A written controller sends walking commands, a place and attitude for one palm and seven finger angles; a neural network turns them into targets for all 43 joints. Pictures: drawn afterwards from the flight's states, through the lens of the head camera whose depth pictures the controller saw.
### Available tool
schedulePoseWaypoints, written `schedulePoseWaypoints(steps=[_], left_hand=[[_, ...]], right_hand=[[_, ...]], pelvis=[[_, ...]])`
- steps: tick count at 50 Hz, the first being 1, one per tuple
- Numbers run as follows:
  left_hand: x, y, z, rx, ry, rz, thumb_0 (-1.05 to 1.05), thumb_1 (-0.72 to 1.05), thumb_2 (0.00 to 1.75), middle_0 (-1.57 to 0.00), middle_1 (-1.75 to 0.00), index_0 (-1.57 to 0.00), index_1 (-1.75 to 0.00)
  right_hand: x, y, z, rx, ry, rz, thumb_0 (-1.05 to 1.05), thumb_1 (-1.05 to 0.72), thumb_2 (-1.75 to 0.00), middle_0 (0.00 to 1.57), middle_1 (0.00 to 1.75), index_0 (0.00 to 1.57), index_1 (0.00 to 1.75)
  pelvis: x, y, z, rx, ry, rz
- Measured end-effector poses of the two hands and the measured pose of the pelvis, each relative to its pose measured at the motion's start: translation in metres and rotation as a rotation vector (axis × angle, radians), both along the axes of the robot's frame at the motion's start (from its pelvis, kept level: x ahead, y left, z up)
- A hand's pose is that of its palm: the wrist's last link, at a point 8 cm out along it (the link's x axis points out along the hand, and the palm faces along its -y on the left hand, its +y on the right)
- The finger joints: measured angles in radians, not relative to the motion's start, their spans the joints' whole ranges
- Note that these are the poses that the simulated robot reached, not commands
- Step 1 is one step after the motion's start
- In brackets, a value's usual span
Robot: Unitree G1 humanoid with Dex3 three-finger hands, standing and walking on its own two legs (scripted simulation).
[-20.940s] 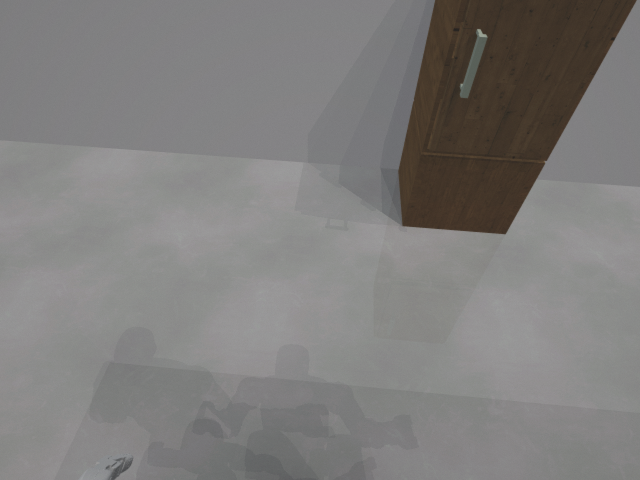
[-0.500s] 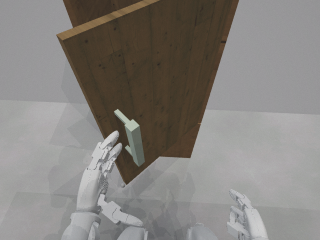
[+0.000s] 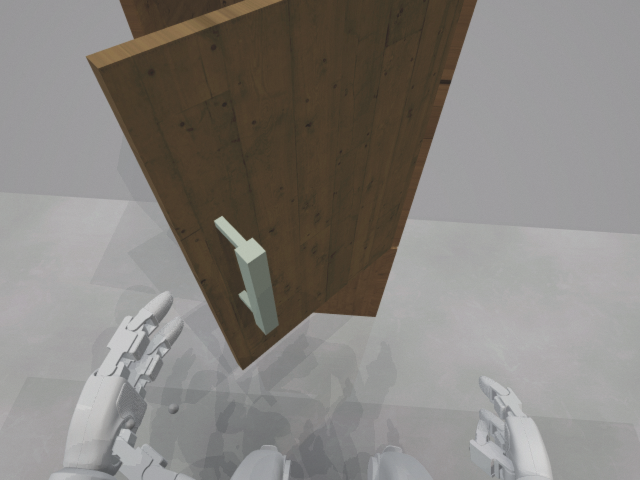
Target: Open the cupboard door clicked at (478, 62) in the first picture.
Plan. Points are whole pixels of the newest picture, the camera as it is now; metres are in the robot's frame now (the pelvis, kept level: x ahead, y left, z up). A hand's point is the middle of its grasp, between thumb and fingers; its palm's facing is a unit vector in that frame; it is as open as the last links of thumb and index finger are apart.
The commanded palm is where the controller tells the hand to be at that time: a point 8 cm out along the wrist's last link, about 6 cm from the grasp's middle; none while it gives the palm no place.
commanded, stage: draw the hand back to the body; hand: left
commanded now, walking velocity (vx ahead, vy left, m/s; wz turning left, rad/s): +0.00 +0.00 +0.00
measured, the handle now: (248, 280) +0.33 +0.11 +0.07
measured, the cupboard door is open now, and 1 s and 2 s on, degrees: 46 46 46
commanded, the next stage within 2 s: step back with the hand held close in 1.62 s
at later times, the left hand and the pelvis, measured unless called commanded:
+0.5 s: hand (108, 401) +0.18 +0.20 +0.13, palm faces +0.00 -1.00 -0.07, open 16.3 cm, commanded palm +0.15 +0.26 +0.14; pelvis +0.00 +0.02 +0.03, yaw +0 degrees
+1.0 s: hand out of the picture +0.20 +0.26 +0.20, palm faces +0.36 -0.84 -0.40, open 12.0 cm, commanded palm +0.16 +0.30 +0.22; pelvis +0.02 +0.02 +0.08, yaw -1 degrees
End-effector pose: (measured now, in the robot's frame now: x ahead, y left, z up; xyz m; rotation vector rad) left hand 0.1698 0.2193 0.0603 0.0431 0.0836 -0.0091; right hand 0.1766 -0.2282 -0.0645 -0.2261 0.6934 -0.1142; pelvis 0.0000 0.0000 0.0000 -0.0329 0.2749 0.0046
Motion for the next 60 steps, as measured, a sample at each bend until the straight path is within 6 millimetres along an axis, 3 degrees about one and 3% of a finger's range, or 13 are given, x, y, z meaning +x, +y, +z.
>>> schedulePoseWaypoints(steps=[6,14,22,29,39,60], left_hand=[[0.001,0.005,0.004,-0.014,-0.039,-0.021,-0.02,-0.5,0.3,-0.15,-0.3,-0.15,-0.3],[0.0,0.014,0.047,0.018,-0.078,-0.025,-0.02,-0.49,0.3,-0.15,-0.3,-0.15,-0.3],[-0.009,0.028,0.059,0.019,-0.04,0.009,-0.02,-0.49,0.3,-0.15,-0.3,-0.15,-0.3],[-0.011,0.035,0.087,0.083,-0.102,0.014,-0.02,-0.45,0.32,-0.16,-0.3,-0.15,-0.3],[-0.015,0.062,0.118,0.328,-0.002,0.269,-0.01,-0.19,0.43,-0.17,-0.3,-0.16,-0.3],[0.0,0.093,0.191,0.423,-0.196,0.422,0.0,0.53,0.74,-0.2,-0.3,-0.19,-0.3]], right_hand=[[0.001,0.004,0.001,-0.008,-0.018,0.003,0.02,-0.9,-0.89,0.21,0.3,0.2,0.3],[-0.005,0.019,0.018,0.043,-0.046,-0.022,0.02,-0.9,-0.89,0.21,0.3,0.2,0.3],[-0.007,0.026,0.038,0.041,-0.085,-0.004,0.02,-0.9,-0.89,0.21,0.3,0.2,0.3],[-0.006,0.027,0.051,0.024,-0.119,0.011,0.02,-0.9,-0.89,0.21,0.3,0.2,0.3],[-0.008,0.034,0.065,0.028,-0.087,-0.015,0.02,-0.9,-0.89,0.21,0.3,0.2,0.3],[0.015,0.031,0.087,0.013,-0.083,0.043,0.02,-0.9,-0.89,0.21,0.3,0.2,0.3]], pelvis=[[-0.003,0.003,-0.003,-0.008,-0.002,0.002],[-0.001,0.01,0.014,-0.012,-0.055,0.003],[0.0,0.016,0.027,-0.013,-0.101,0.003],[0.001,0.018,0.036,-0.015,-0.143,0.004],[0.007,0.022,0.062,-0.001,-0.22,-0.009],[0.02,0.018,0.09,0.012,-0.335,-0.019]])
